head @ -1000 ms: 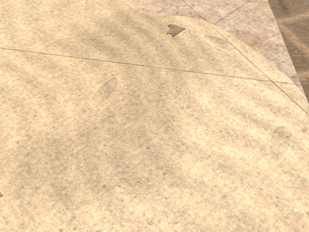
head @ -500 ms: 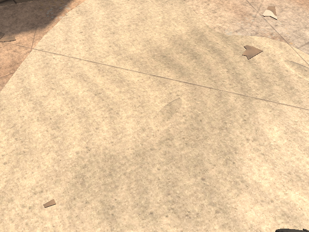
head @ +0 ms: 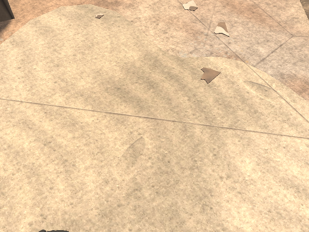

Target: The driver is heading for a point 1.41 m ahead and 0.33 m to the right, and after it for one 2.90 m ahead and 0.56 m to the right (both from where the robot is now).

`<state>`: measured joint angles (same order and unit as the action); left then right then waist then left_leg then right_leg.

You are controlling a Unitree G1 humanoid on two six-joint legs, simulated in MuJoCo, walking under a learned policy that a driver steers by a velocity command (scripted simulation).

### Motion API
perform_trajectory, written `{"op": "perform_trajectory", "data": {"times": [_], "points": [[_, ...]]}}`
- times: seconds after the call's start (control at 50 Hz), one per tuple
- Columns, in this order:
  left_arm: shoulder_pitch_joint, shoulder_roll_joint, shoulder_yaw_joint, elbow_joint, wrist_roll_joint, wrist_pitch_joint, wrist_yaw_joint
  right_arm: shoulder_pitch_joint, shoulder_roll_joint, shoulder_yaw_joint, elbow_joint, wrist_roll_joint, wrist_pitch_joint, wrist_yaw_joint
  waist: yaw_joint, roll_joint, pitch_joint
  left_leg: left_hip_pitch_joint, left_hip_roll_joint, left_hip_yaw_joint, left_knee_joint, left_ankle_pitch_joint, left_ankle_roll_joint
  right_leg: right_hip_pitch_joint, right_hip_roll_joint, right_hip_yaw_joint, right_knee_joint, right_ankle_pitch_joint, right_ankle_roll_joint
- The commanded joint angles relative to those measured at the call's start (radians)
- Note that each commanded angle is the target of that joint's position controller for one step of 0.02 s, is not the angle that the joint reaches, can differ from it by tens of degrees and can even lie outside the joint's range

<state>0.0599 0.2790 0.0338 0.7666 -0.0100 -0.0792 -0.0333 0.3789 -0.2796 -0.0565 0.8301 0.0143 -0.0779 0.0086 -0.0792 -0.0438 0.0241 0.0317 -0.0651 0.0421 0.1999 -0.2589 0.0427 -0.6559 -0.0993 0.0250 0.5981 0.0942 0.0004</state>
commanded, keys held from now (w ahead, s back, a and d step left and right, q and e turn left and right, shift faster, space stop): w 0.60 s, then w+e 0.40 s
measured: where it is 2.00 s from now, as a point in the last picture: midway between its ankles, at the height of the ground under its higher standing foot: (176, 128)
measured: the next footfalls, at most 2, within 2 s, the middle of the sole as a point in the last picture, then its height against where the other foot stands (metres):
right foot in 0.12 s outside the picture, level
left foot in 0.64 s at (125, 214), level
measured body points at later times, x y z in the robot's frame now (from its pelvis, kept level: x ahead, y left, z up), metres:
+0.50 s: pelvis +0.29 -0.04 +0.00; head +0.32 -0.05 +0.45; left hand +0.31 +0.24 -0.12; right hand +0.48 -0.29 -0.09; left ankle +0.48 +0.13 -0.69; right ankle +0.22 -0.13 -0.74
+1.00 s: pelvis +0.57 +0.01 +0.00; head +0.59 +0.01 +0.45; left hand +0.76 +0.26 -0.11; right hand +0.57 -0.27 -0.12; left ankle +0.52 +0.11 -0.74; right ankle +0.71 -0.18 -0.68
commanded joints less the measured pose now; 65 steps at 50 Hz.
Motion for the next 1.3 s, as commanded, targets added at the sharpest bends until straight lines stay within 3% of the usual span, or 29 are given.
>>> {"op": "perform_trajectory", "data": {"times": [0.02, 0.06, 0.1, 0.12, 0.14, 0.16, 0.18, 0.22, 0.32, 0.44, 0.54, 0.6, 0.64, 0.66, 0.68, 0.7, 0.72, 0.74, 0.8, 0.88, 1.06, 1.12, 1.16, 1.18, 1.2, 1.22, 1.24, 1.26, 1.3], "points": [[-0.114, 0.077, 0.013, -0.099, -0.003, -0.019, -0.017, 0.017, -0.178, -0.046, -0.027, 0.009, 0.002, -0.01, 0.015, 0.088, 0.068, -0.016, 0.315, -0.128, -0.03, 0.286, 0.146, 0.009, 0.019, 0.0, -0.069, -0.036, -0.029], [-0.084, 0.099, 0.02, -0.098, -0.003, -0.022, -0.022, 0.015, -0.189, -0.05, -0.017, 0.009, 0.015, -0.015, 0.042, 0.109, 0.039, 0.045, 0.329, -0.13, 0.036, 0.424, 0.127, 0.068, 0.042, -0.018, -0.09, -0.123, -0.054], [0.115, 0.159, 0.054, -0.045, -0.001, -0.021, -0.011, -0.005, -0.186, -0.045, -0.018, 0.002, 0.03, -0.02, 0.151, 0.12, -0.097, 0.028, 0.267, -0.078, 0.29, 0.732, 0.088, 0.357, 0.107, -0.081, -0.114, -0.153, -0.104], [0.294, 0.221, 0.075, -0.007, 0.006, -0.018, -0.001, 0.008, -0.147, -0.025, -0.037, -0.013, 0.031, -0.025, 0.217, 0.067, -0.247, -0.145, 0.217, -0.042, 0.563, 0.564, 0.052, 0.668, -0.01, 0.04, -0.059, -0.11, -0.158], [0.38, 0.314, 0.098, 0.013, 0.014, -0.012, 0.0, 0.146, -0.023, 0.012, -0.056, -0.012, 0.01, -0.012, 0.161, -0.189, -0.397, -0.578, 0.034, -0.028, 0.965, 0.008, -0.029, 1.058, -0.26, 0.533, -0.129, -0.352, -0.33], [0.391, 0.223, 0.072, 0.013, 0.0, -0.012, -0.002, 0.096, -0.085, 0.002, -0.04, 0.001, -0.013, -0.009, 0.2, -0.177, -0.428, -0.703, 0.016, -0.179, 1.083, -0.32, -0.02, 1.075, -0.281, 0.731, -0.277, -0.474, -0.326], [0.317, 0.182, 0.056, 0.005, -0.002, -0.012, 0.001, -0.006, -0.155, -0.018, -0.072, 0.03, -0.025, -0.002, 0.192, -0.121, -0.259, -0.793, 0.075, -0.172, 1.125, -0.264, -0.007, 0.953, -0.253, 0.582, -0.298, -0.492, -0.274], [0.188, 0.134, 0.042, -0.014, 0.01, -0.012, 0.003, -0.105, -0.144, -0.018, -0.095, 0.01, -0.029, -0.009, 0.135, -0.001, -0.089, -0.749, 0.166, -0.119, 1.016, -0.103, -0.006, 0.666, -0.182, 0.369, -0.345, -0.314, -0.238], [0.157, 0.128, 0.042, 0.007, 0.013, -0.036, 0.004, -0.08, -0.082, -0.013, -0.086, -0.007, 0.015, -0.016, 0.062, -0.026, -0.03, -0.645, 0.217, -0.109, 0.857, 0.037, -0.046, 0.466, -0.121, 0.173, -0.463, -0.106, -0.255], [0.236, 0.162, 0.048, 0.051, 0.001, -0.02, 0.026, -0.29, -0.045, 0.005, -0.138, -0.007, -0.002, -0.001, 0.129, -0.003, 0.024, -0.649, 0.182, -0.06, 0.473, 0.346, -0.063, 0.507, -0.069, 0.036, -0.486, -0.066, -0.208], [0.318, 0.182, 0.056, 0.1, -0.01, 0.006, 0.032, -0.411, -0.061, 0.005, -0.185, 0.004, -0.015, 0.027, 0.162, -0.009, 0.056, -0.676, 0.151, -0.061, 0.336, 0.31, -0.031, 0.663, -0.139, 0.056, -0.426, -0.056, -0.197], [0.299, 0.2, 0.065, 0.107, -0.013, 0.023, 0.04, -0.357, -0.096, -0.007, -0.18, 0.001, -0.02, 0.036, 0.11, -0.032, 0.017, -0.583, 0.119, -0.042, 0.302, 0.197, 0.011, 0.737, -0.164, 0.06, -0.327, 0.132, -0.168], [0.283, 0.169, 0.05, 0.1, -0.006, 0.031, 0.042, -0.107, -0.17, -0.048, -0.111, -0.007, -0.021, 0.021, -0.019, -0.009, -0.148, -0.189, 0.098, -0.025, 0.284, 0.217, 0.064, 0.627, -0.078, 0.013, -0.017, 0.288, -0.121], [0.304, 0.101, 0.023, 0.072, 0.024, 0.028, 0.042, 0.065, -0.249, -0.067, -0.088, -0.018, -0.016, 0.008, -0.066, 0.139, -0.314, 0.119, 0.313, -0.262, 0.317, 0.234, 0.122, 0.408, 0.003, -0.031, 0.319, -0.059, -0.082], [0.432, 0.006, -0.001, 0.068, -0.002, 0.006, 0.034, 0.069, -0.284, -0.071, -0.075, -0.023, -0.012, 0.015, 0.012, 0.389, -0.413, 0.367, 0.489, -0.719, 0.17, -0.009, 0.262, 0.049, 0.167, 0.029, 0.6, -0.679, -0.039], [0.349, 0.136, 0.028, 0.081, -0.028, -0.007, 0.03, 0.043, -0.176, -0.046, -0.088, -0.014, -0.014, 0.015, -0.036, 0.234, -0.323, 0.298, 0.459, -0.692, 0.114, -0.135, 0.218, -0.051, 0.109, 0.131, 0.691, -0.67, -0.046], [0.261, 0.172, 0.042, 0.053, -0.044, -0.014, 0.028, -0.022, -0.141, -0.034, -0.092, -0.013, -0.017, 0.011, -0.027, 0.187, -0.186, 0.17, 0.431, -0.531, 0.094, -0.098, 0.175, -0.091, 0.065, 0.111, 0.685, -0.57, -0.055], [0.224, 0.156, 0.042, 0.048, -0.037, -0.013, 0.035, -0.086, -0.121, -0.027, -0.095, -0.017, -0.02, 0.011, 0.007, 0.117, -0.122, 0.044, 0.393, -0.425, 0.064, -0.001, 0.153, -0.052, 0.018, 0.091, 0.646, -0.481, -0.048], [0.26, 0.105, 0.048, 0.064, -0.026, 0.02, 0.036, -0.164, -0.073, -0.02, -0.083, -0.031, -0.039, 0.012, 0.072, 0.146, -0.052, -0.137, 0.325, -0.22, -0.025, 0.172, 0.133, 0.066, -0.035, 0.095, 0.56, -0.358, -0.027], [0.207, 0.068, 0.046, 0.033, -0.019, 0.048, 0.038, -0.159, -0.1, -0.033, -0.047, -0.033, -0.05, 0.001, 0.083, 0.106, 0.004, -0.159, 0.318, -0.064, -0.072, 0.321, 0.143, -0.016, -0.04, 0.102, 0.462, -0.239, -0.003], [-0.048, 0.03, 0.026, -0.086, -0.01, 0.034, -0.014, -0.068, -0.158, -0.052, 0.012, -0.01, -0.006, -0.025, -0.001, 0.071, 0.079, 0.03, 0.339, 0.133, -0.048, 0.438, 0.11, -0.058, -0.004, -0.039, 0.059, -0.066, -0.036], [-0.04, 0.057, 0.039, -0.118, -0.013, 0.038, -0.029, -0.082, -0.187, -0.061, 0.012, 0.002, 0.02, -0.031, 0.038, 0.105, 0.044, 0.107, 0.357, 0.171, 0.075, 0.763, 0.085, 0.015, 0.053, -0.104, 0.032, -0.192, -0.082], [0.088, 0.108, 0.069, -0.103, -0.017, 0.045, -0.029, -0.107, -0.213, -0.069, 0.002, 0.007, 0.037, -0.039, 0.123, 0.14, -0.044, 0.105, 0.347, 0.189, 0.289, 1.034, 0.062, 0.199, 0.127, -0.151, 0.04, -0.287, -0.129], [0.24, 0.157, 0.099, -0.067, -0.019, 0.047, -0.019, -0.131, -0.213, -0.066, -0.005, 0.012, 0.042, -0.042, 0.21, 0.123, -0.12, 0.021, 0.313, 0.207, 0.492, 0.995, 0.033, 0.42, 0.165, -0.147, -0.032, -0.235, -0.167], [0.388, 0.242, 0.133, -0.033, -0.017, 0.059, 0.004, -0.119, -0.176, -0.051, -0.021, -0.007, 0.033, -0.043, 0.265, 0.016, -0.207, -0.221, 0.264, 0.207, 0.797, 0.66, -0.013, 0.719, 0.065, 0.048, -0.069, -0.237, -0.222], [0.342, 0.329, 0.14, -0.043, -0.023, 0.05, 0.008, -0.021, -0.022, -0.005, -0.072, -0.036, 0.002, -0.024, 0.124, -0.22, -0.281, -0.675, 0.042, 0.088, 1.13, -0.306, -0.073, 1.028, -0.177, 0.618, -0.16, -0.391, -0.413], [0.367, 0.246, 0.115, -0.07, -0.013, 0.034, 0.002, -0.131, -0.098, -0.012, -0.087, 0.002, -0.042, -0.007, 0.199, -0.092, -0.369, -0.79, 0.039, -0.132, 1.218, -0.341, -0.051, 1.07, -0.227, 0.796, -0.296, -0.483, -0.43], [0.328, 0.195, 0.1, -0.066, -0.006, 0.02, 0.0, -0.224, -0.14, -0.024, -0.117, 0.037, -0.065, 0.001, 0.204, -0.047, -0.226, -0.858, 0.088, -0.138, 1.181, -0.24, -0.024, 0.971, -0.204, 0.653, -0.322, -0.406, -0.378], [0.2, 0.134, 0.081, -0.086, -0.01, 0.011, 0.001, -0.226, -0.138, -0.028, -0.101, -0.003, -0.074, -0.012, 0.115, 0.051, -0.088, -0.753, 0.161, -0.129, 1.003, -0.107, -0.023, 0.692, -0.117, 0.433, -0.328, -0.192, -0.316]]}}
Over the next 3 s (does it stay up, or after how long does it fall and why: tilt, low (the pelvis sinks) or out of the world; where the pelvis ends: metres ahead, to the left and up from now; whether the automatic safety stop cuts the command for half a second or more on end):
stays up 1.23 -0.39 0.00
